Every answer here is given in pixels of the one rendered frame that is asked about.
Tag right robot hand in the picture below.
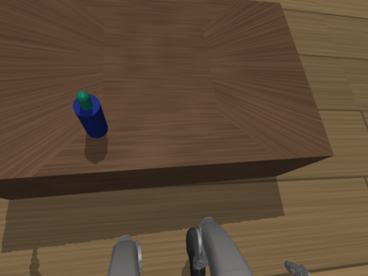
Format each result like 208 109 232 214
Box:
284 261 311 276

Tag right robot foot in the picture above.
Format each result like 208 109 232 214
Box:
186 228 205 276

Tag bottle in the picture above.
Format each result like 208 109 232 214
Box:
73 91 108 138

